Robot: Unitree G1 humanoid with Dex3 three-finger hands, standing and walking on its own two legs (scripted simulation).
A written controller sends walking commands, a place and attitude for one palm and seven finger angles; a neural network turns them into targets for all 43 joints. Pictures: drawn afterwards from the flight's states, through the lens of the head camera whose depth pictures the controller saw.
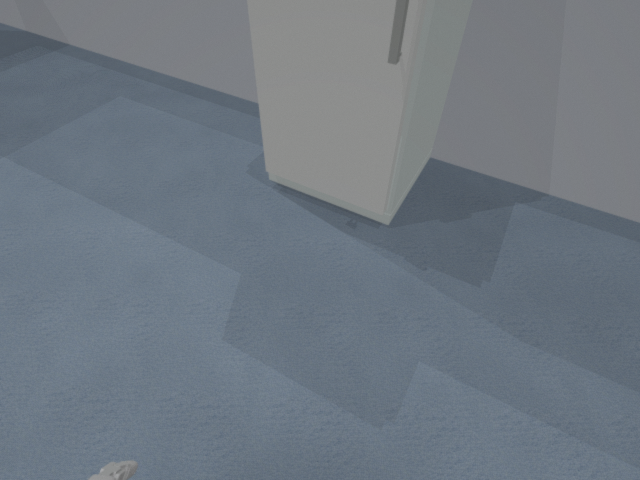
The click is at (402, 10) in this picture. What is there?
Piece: fridge door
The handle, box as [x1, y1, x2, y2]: [388, 0, 408, 64]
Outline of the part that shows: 408,0 396,0 388,56 388,62 395,64 398,61 401,53 400,47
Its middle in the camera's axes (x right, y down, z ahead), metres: +0.23 -0.63 +1.07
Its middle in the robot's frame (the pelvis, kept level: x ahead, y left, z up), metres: +1.25 -0.16 +0.12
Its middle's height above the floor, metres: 0.89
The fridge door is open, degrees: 0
